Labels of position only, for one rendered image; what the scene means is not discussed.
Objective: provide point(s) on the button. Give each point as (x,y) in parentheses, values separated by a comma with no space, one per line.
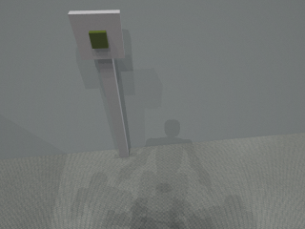
(99,39)

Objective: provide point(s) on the panel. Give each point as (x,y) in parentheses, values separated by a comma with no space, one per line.
(83,21)

